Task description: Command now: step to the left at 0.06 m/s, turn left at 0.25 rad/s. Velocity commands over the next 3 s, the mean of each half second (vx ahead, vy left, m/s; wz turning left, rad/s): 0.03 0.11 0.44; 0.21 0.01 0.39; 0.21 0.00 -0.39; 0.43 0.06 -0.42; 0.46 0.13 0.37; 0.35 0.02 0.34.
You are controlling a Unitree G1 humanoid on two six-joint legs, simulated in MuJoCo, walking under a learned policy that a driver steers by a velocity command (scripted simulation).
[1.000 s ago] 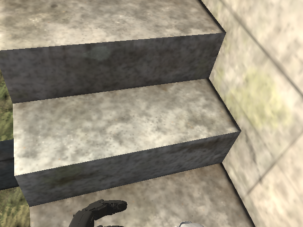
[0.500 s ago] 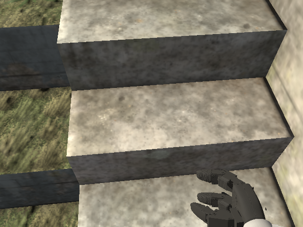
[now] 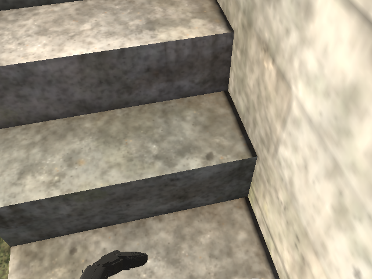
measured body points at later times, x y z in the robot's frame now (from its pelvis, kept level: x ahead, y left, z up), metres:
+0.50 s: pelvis -0.07 +0.03 +0.08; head -0.05 -0.03 +0.52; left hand +0.11 +0.30 +0.04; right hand +0.11 -0.20 -0.06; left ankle -0.10 +0.23 -0.45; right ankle +0.14 -0.12 -0.58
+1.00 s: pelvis -0.12 +0.10 -0.05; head -0.13 +0.14 +0.40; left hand -0.11 +0.37 -0.18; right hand +0.13 -0.08 -0.11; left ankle -0.21 +0.20 -0.78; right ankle -0.07 -0.02 -0.74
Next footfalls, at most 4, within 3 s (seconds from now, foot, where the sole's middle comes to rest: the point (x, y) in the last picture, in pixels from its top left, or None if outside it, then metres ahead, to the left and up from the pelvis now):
0.64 left None -0.16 0.18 -0.82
1.02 right None -0.04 -0.01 -0.82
1.78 right None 0.18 0.02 -0.62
2.32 left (120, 270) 0.40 0.19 -0.43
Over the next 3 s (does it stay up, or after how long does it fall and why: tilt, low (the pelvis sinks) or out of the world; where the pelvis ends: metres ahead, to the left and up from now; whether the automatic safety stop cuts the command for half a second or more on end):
stays up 0.57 0.16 0.52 its command is cut before an obstacle from the start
